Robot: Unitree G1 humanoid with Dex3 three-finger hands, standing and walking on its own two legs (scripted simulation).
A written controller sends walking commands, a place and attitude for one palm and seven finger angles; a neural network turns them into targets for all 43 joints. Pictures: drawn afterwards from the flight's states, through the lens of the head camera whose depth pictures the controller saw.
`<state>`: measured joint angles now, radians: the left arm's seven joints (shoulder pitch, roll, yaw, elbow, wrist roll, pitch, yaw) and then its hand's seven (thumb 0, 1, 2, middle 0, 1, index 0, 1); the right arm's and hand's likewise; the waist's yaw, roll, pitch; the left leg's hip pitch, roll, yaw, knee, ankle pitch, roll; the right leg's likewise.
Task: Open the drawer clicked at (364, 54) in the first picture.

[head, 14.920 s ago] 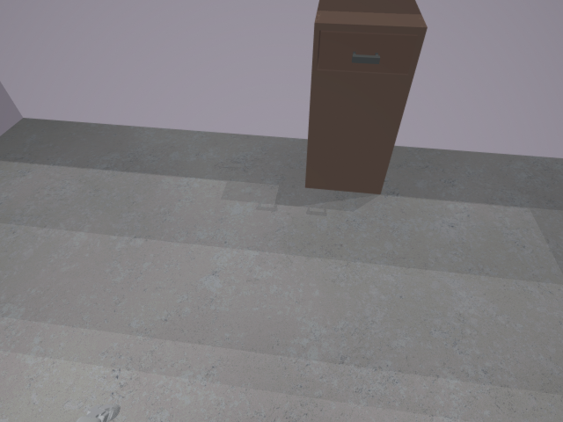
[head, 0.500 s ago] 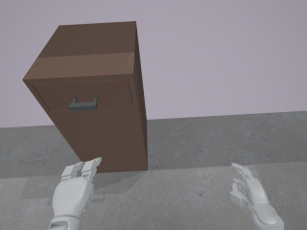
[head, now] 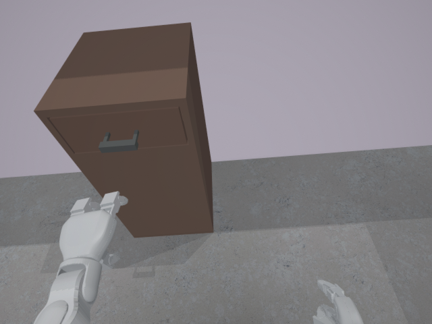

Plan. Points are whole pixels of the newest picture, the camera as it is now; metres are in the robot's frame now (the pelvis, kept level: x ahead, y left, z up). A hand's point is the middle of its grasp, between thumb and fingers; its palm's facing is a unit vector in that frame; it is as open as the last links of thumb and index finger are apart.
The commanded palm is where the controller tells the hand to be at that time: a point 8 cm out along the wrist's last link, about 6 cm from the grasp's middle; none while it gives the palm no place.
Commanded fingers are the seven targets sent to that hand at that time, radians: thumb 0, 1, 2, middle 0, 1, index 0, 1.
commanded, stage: raise the hand with hooked fingers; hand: left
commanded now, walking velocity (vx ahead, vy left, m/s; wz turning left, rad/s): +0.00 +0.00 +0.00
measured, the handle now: (120, 140) +0.57 +0.32 -0.03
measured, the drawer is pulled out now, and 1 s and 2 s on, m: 0.00 0.00 0.00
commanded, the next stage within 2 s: move the hooked fingers above the handle in 1.02 s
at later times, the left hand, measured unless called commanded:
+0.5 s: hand (72, 200) +0.31 +0.29 +0.08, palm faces +0.09 -0.07 -0.99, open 13.7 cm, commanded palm +0.28 +0.30 +0.13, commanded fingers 0.00 -0.50 0.30 -0.30 -1.20 -0.30 -1.20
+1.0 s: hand (70, 187) +0.33 +0.30 +0.09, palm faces +0.08 -0.07 -0.99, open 13.8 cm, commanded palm +0.30 +0.30 +0.14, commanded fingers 0.00 -0.50 0.30 -0.30 -1.20 -0.30 -1.20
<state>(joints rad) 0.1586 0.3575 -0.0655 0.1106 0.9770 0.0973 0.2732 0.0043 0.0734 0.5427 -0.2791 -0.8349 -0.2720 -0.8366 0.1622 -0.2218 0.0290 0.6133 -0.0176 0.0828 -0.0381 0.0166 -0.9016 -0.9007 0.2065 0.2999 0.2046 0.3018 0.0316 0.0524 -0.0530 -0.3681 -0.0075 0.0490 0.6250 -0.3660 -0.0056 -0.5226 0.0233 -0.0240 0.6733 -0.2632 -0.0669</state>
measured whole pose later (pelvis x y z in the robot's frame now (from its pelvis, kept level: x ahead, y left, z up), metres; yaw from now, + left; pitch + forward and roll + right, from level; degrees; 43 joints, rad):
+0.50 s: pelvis +0.01 +0.05 +0.01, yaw +1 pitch +2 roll +0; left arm -0.07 0.39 -0.13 0.12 1.00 0.15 0.19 0.00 -0.45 0.32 -0.32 -1.17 -0.31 -1.17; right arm 0.08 -0.21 0.02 0.60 0.00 0.08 -0.03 0.01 -0.90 -0.90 0.20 0.30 0.20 0.30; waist 0.08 0.06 -0.04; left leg -0.21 -0.06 0.04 0.51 -0.34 0.06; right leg -0.34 -0.03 -0.03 0.54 -0.23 0.00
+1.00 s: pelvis +0.03 +0.05 +0.02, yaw +3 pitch +4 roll +0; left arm -0.07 0.45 -0.07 0.05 0.98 0.00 0.15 0.00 -0.49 0.30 -0.33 -1.20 -0.32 -1.20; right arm 0.18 -0.26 -0.01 0.65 -0.02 0.09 0.00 0.02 -0.90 -0.90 0.20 0.30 0.20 0.30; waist 0.09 0.07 -0.02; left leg -0.20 -0.05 0.01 0.45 -0.32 0.05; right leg -0.32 -0.02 -0.05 0.47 -0.22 0.00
